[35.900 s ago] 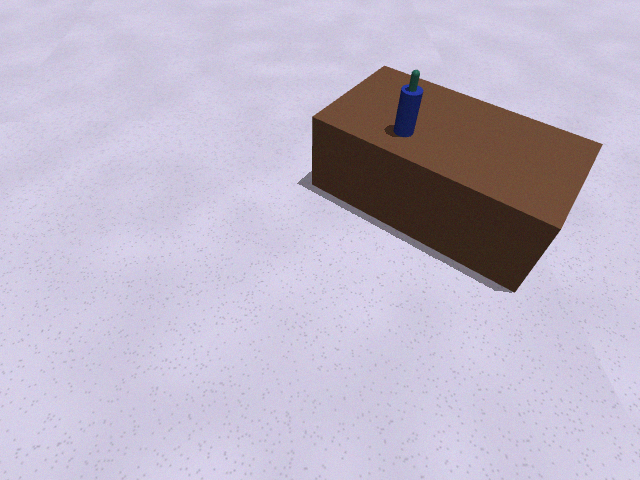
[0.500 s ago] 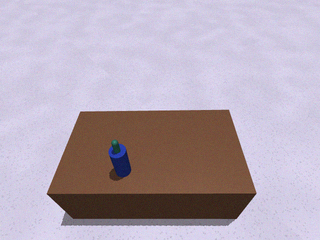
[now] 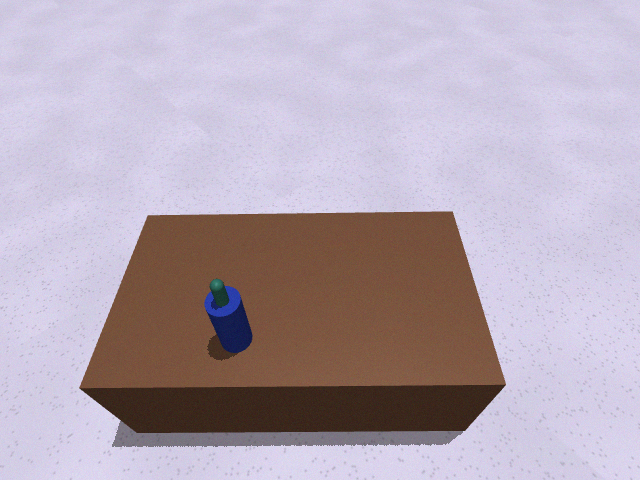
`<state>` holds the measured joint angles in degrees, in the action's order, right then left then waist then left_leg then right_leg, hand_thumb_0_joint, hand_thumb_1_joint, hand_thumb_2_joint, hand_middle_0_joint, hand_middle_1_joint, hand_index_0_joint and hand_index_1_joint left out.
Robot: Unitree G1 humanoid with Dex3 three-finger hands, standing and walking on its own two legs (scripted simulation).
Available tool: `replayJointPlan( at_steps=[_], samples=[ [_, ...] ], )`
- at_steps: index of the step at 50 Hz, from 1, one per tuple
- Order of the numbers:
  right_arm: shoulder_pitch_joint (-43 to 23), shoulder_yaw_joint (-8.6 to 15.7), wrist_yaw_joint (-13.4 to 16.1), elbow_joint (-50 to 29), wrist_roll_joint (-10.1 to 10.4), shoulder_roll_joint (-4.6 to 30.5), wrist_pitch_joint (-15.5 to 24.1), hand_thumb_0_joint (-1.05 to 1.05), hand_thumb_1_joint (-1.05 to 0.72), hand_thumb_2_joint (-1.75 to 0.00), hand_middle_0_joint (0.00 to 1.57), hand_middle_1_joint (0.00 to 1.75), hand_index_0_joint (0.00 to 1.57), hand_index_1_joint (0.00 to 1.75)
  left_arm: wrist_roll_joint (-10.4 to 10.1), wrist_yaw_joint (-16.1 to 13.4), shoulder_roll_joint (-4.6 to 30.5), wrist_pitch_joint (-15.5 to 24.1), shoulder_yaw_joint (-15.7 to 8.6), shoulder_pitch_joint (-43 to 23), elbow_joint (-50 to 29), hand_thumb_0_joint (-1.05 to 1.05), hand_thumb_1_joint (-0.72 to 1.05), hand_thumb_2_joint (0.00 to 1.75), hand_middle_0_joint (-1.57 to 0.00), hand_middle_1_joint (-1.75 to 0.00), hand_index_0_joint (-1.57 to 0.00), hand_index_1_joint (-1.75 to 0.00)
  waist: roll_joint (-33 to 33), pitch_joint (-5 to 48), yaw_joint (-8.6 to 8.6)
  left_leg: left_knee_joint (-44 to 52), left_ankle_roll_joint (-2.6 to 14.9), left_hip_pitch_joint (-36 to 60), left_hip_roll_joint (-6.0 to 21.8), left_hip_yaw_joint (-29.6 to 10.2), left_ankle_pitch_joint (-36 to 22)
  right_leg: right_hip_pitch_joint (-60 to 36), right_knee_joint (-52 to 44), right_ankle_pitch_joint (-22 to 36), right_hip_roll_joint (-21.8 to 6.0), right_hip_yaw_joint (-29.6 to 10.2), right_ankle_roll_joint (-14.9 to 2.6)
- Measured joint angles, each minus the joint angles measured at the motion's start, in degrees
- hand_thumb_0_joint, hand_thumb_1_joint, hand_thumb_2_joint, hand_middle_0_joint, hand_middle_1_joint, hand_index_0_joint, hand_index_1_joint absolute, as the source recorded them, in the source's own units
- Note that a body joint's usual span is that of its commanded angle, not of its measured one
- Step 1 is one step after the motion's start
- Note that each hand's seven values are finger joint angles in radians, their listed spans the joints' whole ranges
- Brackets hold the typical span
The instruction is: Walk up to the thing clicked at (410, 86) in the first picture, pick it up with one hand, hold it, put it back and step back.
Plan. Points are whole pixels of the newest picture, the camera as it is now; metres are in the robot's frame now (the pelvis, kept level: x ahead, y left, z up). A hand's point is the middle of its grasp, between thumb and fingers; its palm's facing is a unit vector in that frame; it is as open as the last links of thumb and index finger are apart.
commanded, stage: stand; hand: left
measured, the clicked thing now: (227, 313) +0.52 +0.21 -0.30
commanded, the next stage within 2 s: none
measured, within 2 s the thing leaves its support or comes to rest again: neither
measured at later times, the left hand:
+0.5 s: hand out of the picture +0.09 +0.24 -0.15, palm faces -0.03 -0.93 -0.36, open 7.9 cm
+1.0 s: hand out of the picture +0.09 +0.24 -0.15, palm faces -0.04 -0.93 -0.36, open 7.4 cm
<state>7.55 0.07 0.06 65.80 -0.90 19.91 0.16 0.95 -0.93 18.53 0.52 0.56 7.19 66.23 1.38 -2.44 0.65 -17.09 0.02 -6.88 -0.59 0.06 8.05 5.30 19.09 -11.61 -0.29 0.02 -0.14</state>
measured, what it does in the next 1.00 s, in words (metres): stands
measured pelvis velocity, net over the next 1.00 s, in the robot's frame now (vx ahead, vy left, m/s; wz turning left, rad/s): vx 0.01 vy -0.01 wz -0.01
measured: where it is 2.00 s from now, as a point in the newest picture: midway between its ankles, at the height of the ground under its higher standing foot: outside the picture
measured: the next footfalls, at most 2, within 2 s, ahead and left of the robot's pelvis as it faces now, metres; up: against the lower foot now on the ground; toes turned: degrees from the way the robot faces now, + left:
none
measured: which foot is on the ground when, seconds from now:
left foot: down 0.00-1.00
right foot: down 0.00-1.00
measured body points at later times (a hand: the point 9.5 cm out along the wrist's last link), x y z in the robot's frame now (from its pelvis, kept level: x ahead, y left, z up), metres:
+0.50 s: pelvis +0.01 -0.01 +0.00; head +0.02 -0.02 +0.45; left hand +0.09 +0.29 -0.13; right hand +0.08 -0.31 -0.14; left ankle +0.02 +0.12 -0.75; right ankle -0.01 -0.12 -0.75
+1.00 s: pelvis +0.01 -0.01 +0.00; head +0.02 -0.02 +0.45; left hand +0.10 +0.29 -0.13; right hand +0.08 -0.31 -0.14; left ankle +0.02 +0.12 -0.75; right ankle -0.01 -0.12 -0.75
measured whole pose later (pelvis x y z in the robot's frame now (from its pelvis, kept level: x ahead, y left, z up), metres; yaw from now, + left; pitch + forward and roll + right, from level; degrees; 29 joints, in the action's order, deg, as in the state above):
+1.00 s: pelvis +0.01 -0.01 +0.00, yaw -1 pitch -2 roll +0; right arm 6.6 -0.1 0.0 65.6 -0.8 20.0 0.5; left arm 0.6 -0.5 19.3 0.6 -0.2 6.2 65.3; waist 0.7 -2.5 0.8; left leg -16.3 -0.8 -5.3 0.5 0.4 9.0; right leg 3.6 17.6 -12.0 0.7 -0.4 -0.9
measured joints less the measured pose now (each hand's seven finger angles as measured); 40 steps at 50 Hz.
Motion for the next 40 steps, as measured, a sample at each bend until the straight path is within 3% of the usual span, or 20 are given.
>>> replayJointPlan(
  at_steps=[6,14,19,23,29,40],
  samples=[
    [-0.9,0.0,0.1,-0.2,0.1,0.1,0.0,0.00,-0.90,-0.90,0.20,0.30,0.20,0.30,0.0,0.0,0.0,0.1,-0.1,-0.9,-0.2,0.00,-0.35,0.26,-0.15,-0.19,-0.15,-0.19,0.0,0.2,0.10,0.2,-0.23,0.7,0.3,0.0,0.4,-0.8,-0.5,-0.2,0.3,0.0,-0.21],
    [-1.5,-0.2,0.1,-0.6,0.1,0.1,0.1,0.00,-0.90,-0.89,0.20,0.30,0.20,0.29,-0.1,0.0,0.1,0.1,-0.4,-1.5,-0.4,0.00,0.19,0.69,-0.19,-0.27,-0.20,-0.27,-0.1,0.4,0.14,0.4,-0.55,1.1,0.7,0.0,0.7,-1.3,-1.1,-0.2,0.7,0.0,-0.47],
    [-1.6,-0.1,0.1,-0.6,0.0,0.1,0.1,0.00,-0.90,-0.89,0.20,0.30,0.20,0.29,0.0,0.0,0.2,0.2,-0.6,-1.6,-0.5,0.00,0.54,0.82,-0.20,-0.29,-0.20,-0.29,-0.2,0.1,0.21,0.5,-0.67,1.1,0.9,0.0,0.7,-1.5,-1.5,-0.1,0.9,0.0,-0.60],
    [-1.4,-0.1,0.0,-0.4,0.0,0.1,0.1,0.00,-0.90,-0.89,0.20,0.30,0.20,0.29,-0.1,0.1,0.4,0.1,-0.7,-1.5,-0.4,0.00,0.73,0.86,-0.20,-0.29,-0.21,-0.29,-0.3,0.0,0.19,0.6,-0.75,1.1,1.0,0.0,0.7,-1.5,-1.7,-0.1,1.0,0.0,-0.69],
    [-1.2,-0.1,0.0,-0.2,0.1,0.1,0.0,0.00,-0.90,-0.89,0.20,0.30,0.20,0.29,-0.1,0.2,0.5,0.0,-0.7,-1.2,-0.4,0.00,0.85,0.89,-0.20,-0.29,-0.21,-0.29,-0.3,-0.1,0.18,0.6,-0.77,1.2,1.1,0.1,0.9,-1.6,-1.8,-0.1,1.0,-0.1,-0.73],
    [-1.1,-0.1,-0.1,-0.2,0.0,0.1,0.1,0.00,-0.90,-0.89,0.20,0.30,0.20,0.29,-0.1,0.3,0.6,0.0,-0.7,-1.2,-0.8,0.01,0.90,0.90,-0.20,-0.30,-0.21,-0.30,-0.5,0.1,0.26,0.5,-0.78,1.0,1.1,0.1,0.9,-1.4,-1.7,-0.2,1.1,-0.2,-0.76]
  ],
)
